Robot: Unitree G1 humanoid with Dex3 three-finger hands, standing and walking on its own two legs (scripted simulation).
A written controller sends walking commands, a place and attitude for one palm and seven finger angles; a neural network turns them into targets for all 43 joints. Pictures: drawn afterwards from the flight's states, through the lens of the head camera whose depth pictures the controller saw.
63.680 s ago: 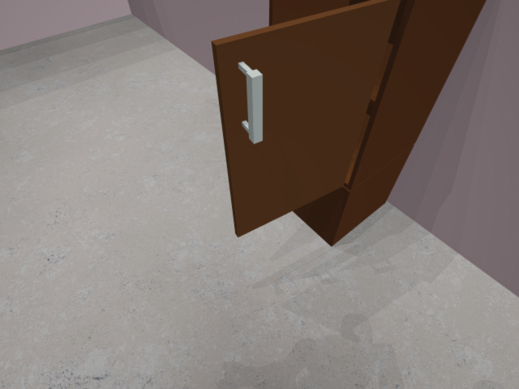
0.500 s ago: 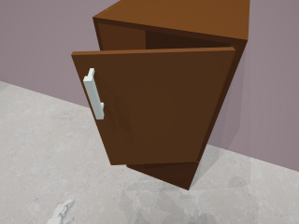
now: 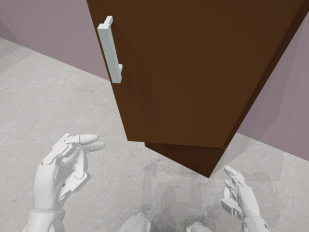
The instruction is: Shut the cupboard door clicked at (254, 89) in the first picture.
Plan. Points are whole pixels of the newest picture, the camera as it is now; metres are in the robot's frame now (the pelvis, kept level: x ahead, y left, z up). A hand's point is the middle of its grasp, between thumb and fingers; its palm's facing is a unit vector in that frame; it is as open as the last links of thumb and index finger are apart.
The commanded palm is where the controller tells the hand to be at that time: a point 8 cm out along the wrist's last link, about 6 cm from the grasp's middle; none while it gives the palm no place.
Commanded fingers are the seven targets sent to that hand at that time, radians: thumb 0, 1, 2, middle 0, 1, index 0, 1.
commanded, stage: raise the hand and make a fist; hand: left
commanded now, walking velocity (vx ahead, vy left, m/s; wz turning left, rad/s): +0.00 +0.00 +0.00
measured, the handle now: (113, 51) +0.47 +0.16 +0.21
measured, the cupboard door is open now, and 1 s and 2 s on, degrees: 24 24 24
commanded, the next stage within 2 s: bring the fist close to the handle in 1.28 s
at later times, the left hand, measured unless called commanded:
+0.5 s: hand (83, 154) +0.24 +0.17 +0.14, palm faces -0.05 -1.00 -0.07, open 3.2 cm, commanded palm +0.21 +0.24 +0.17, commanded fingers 0.00 0.90 0.90 -1.25 -1.44 -1.25 -1.44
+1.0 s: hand (41, 109) +0.27 +0.22 +0.24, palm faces +0.11 -0.99 -0.05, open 3.1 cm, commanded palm +0.23 +0.25 +0.22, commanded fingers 0.00 0.90 0.90 -1.30 -1.50 -1.30 -1.50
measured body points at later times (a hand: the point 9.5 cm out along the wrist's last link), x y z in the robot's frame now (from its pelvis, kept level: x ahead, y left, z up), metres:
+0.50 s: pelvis +0.03 +0.01 +0.04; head +0.04 +0.00 +0.49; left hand +0.23 +0.23 +0.15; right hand +0.19 -0.23 -0.02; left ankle +0.02 +0.11 -0.66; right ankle +0.02 -0.09 -0.66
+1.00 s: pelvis +0.02 +0.02 +0.07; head -0.01 +0.00 +0.52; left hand +0.25 +0.28 +0.24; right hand +0.21 -0.20 +0.00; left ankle +0.02 +0.11 -0.66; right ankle +0.02 -0.09 -0.66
